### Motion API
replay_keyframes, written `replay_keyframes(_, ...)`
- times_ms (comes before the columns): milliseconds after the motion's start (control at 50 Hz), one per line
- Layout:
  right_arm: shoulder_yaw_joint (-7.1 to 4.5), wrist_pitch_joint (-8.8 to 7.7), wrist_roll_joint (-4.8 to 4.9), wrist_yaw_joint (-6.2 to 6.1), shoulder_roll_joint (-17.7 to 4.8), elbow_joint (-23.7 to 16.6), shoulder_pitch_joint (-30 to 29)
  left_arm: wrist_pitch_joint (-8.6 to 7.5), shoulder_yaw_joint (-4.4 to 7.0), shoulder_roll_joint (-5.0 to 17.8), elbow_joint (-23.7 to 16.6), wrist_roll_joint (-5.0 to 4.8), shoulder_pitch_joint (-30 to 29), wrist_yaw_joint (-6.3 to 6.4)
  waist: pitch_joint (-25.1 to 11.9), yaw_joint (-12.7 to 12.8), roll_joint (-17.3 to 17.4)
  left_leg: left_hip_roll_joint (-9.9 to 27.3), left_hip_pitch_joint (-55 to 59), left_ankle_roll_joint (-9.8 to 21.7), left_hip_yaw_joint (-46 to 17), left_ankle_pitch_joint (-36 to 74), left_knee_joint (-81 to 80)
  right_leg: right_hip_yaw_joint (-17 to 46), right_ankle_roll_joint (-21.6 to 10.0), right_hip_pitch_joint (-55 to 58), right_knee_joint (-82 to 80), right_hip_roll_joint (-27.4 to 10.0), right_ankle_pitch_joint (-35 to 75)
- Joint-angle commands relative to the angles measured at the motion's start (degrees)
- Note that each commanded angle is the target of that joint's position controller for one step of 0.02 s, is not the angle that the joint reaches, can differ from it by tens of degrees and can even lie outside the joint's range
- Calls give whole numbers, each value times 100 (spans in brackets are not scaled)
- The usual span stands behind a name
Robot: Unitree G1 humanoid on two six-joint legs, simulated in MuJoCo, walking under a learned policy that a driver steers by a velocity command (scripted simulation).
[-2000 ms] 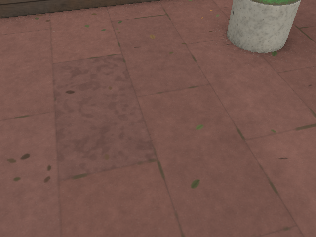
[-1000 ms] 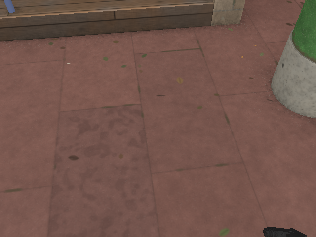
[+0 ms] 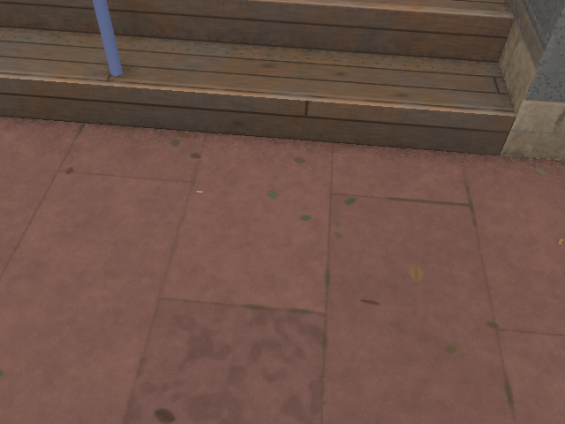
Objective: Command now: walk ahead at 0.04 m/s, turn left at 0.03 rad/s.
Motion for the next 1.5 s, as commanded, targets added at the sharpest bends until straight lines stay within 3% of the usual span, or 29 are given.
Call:
replay_keyframes(20, -134, -170, 22, -20, -578, -226, -46, -59, 147, 508, -192, 14, -23, 48, 133, 66, 612, 259, -498, 306, -319, -580, -1057, 136, -124, 444, -258, -160, -296)
replay_keyframes(180, -147, -209, 93, -32, -560, -1, 205, -51, 184, 533, 133, -49, 8, 46, -125, -24, 156, 144, -8, 347, -164, 661, -645, 173, -128, 666, -92, -220, 554)
replay_keyframes(380, -135, -161, 108, -46, -493, 288, 253, 34, 203, 605, 471, -84, 35, 120, -70, -20, 109, 47, 124, 327, -27, 970, -605, 203, -131, 779, -57, -261, 733)
replay_keyframes(480, -121, -147, 107, -57, -478, 445, 267, 61, 200, 601, 604, -90, 17, 139, 14, -17, 130, 20, 132, 303, 12, 857, -677, 201, -124, 795, -114, -259, 637)
replay_keyframes(520, -155, -118, 152, -53, -550, 609, 490, 77, 207, 580, 757, -135, 195, 127, 42, -43, 260, -37, 108, 439, 8, -854, -843, -43, -175, 659, 17, -23, -1087)
replay_keyframes(560, -203, -158, 227, -59, -740, 586, 586, 3, 226, 639, 684, -199, 41, 121, 548, -139, 481, 290, -100, 772, -539, -2623, -1274, -111, -267, -29, 268, 56, -2404)
replay_keyframes(620, -295, -366, 293, -33, -1086, 664, 761, -297, 180, 387, 528, -253, -241, 8, 974, -202, 1205, 1389, 65, 1399, -2174, -3131, -2106, -259, -348, -657, 1301, 21, -1416)
replay_keyframes(640, -276, -417, 291, -16, -1035, 637, 617, -374, 182, 384, 535, -259, -189, -42, 1009, -113, 1167, 1489, -63, 1443, -2262, -2819, -2099, -161, -451, -540, 1290, -83, -1319)
replay_keyframes(700, -188, -453, 321, 62, -795, 416, -162, -470, 259, 479, 1031, -254, 1087, -112, 719, 538, 639, 699, -946, 875, -964, -1419, -977, 38, -637, 1416, -105, -118, -1069)
replay_keyframes(720, -115, -511, 321, 62, -498, 263, -343, -488, 393, 958, 1194, -233, 1750, -99, 504, 690, -491, -21, -1725, 451, 66, -565, 748, 1549, -989, 2180, -936, -913, -1627)
replay_keyframes(740, -111, -615, 354, 38, -457, 33, -473, -527, 500, 1523, 1273, -181, 2364, -180, 247, 850, -1830, -497, -2721, 258, 350, -1195, 2424, 4004, -1789, 2838, -2000, -2140, -1795)
replay_keyframes(760, -161, -669, 425, 58, -632, 17, -532, -576, 336, 1118, 1202, -63, 2074, -189, 381, 609, -1135, -197, -3260, 348, -203, -1441, 3465, 4385, -1908, 2755, -2036, -2411, -1755)
replay_keyframes(800, -145, -707, 384, 132, -563, 196, -297, -601, 204, 786, 952, -79, 1438, -204, 445, 272, -410, 255, -3466, 579, -212, -379, 3806, 3030, -1466, 2549, -1889, -1957, -1298)
replay_keyframes(860, -228, -651, 266, 183, -646, 207, -432, -530, 66, 516, 919, -87, 1390, -196, 396, 162, -430, 496, -2847, 513, 37, 504, 2849, 1624, -1038, 2135, -2108, -1403, 226)
replay_keyframes(960, -49, -579, 255, 268, -276, -152, -1507, -443, 97, 884, 909, -78, 1668, -28, 551, 348, -393, 273, -2310, 237, 403, 1436, 852, 777, -1007, 1695, -2326, -1171, 962)
replay_keyframes(1040, -6, -569, 314, 380, -461, -347, -2040, -444, 156, 997, 983, -180, 1896, -20, 746, 410, -501, 187, -1878, 301, 422, 1754, 99, 651, -1018, 1703, -2399, -1383, 822)
replay_keyframes(1100, -36, -602, 300, 453, -663, -441, -2082, -403, 218, 1063, 1003, -205, 1831, -23, 721, 217, -485, 120, -1612, 548, 410, 1448, -252, 553, -895, 2176, -2039, -1581, 1584)
replay_keyframes(1140, -190, -611, 267, 438, -972, -245, -1260, -353, 260, 1173, 943, -180, 1647, -29, 117, -299, -600, -211, -302, 768, 650, 1193, -277, 292, -725, 2215, -965, -1442, 3612)
replay_keyframes(1160, -332, -594, 287, 401, -1219, 79, -200, -321, 231, 1092, 880, -138, 1552, -31, -493, -785, -543, -266, 1084, 945, 637, 1185, -239, 87, -561, 1749, 228, -1172, 3993)
replay_keyframes(1180, -450, -567, 222, 331, -1676, 313, 913, -321, 146, 886, 707, -19, 1575, -38, -1365, -1088, 239, 899, 2940, 1291, -773, 934, -174, -145, -367, 353, 2206, -783, 2199)
replay_keyframes(1200, -432, -558, 153, 384, -1917, 412, 1126, -462, -61, 56, 684, -112, 2269, -91, -2250, -610, 1847, 2153, 4268, 2166, -3783, -638, -1361, 207, -89, -1468, 4101, 301, -1950)
replay_keyframes(1220, -297, -578, 193, 395, -1412, 376, 885, -615, 81, 638, 699, -269, 1857, -128, -1826, -732, 1361, 2008, 3878, 1970, -4114, -1133, -1852, 843, -204, -2086, 4825, 28, -2049)
replay_keyframes(1240, -215, -608, 218, 379, -1152, 296, 330, -693, 164, 936, 475, -369, 1249, -138, -941, -612, 1048, 1838, 3046, 1697, -3173, -768, -1884, 651, -313, -2460, 4921, -271, -1546)
replay_keyframes(1260, -158, -640, 189, 391, -1019, 199, -146, -711, 178, 964, 403, -333, 944, -87, -568, -414, 445, 1644, 2107, 1564, -2412, 34, -1996, 531, -345, -2167, 4680, -584, -954)
replay_keyframes(1280, -124, -674, 114, 421, -884, 184, -418, -673, 227, 919, 376, -238, 840, -38, -334, -214, 278, 1421, 1375, 1477, -1870, 607, -2126, 495, -349, -1855, 4349, -771, -610)
replay_keyframes(1320, -56, -712, 58, 454, -673, 275, -497, -511, 238, 689, 389, -211, 1079, -26, -267, 85, 497, 1148, 758, 1441, -1293, 896, -2406, 547, -372, -1353, 3951, -951, -364)
replay_keyframes(1380, -82, -730, 83, 370, -885, 453, -176, -384, 268, 678, 210, -172, 712, -10, 54, 130, 404, 1091, 477, 1544, -887, 1117, -2720, 453, -244, -1710, 3312, -1027, 20)
replay_keyframes(1440, -95, -684, 97, 247, -1017, 575, 199, -391, 281, 711, -51, -94, 4, -35, 234, -32, 288, 1064, 707, 1497, -664, 1419, -2803, 412, -86, -2242, 2289, -1009, 937)
replay_keyframes(1500, -85, -653, 144, 189, -1077, 656, 483, -436, 233, 622, -235, -110, -594, -103, 295, -214, 329, 879, 803, 1315, -273, 1650, -2799, 223, -61, -2013, 1218, -816, 1725)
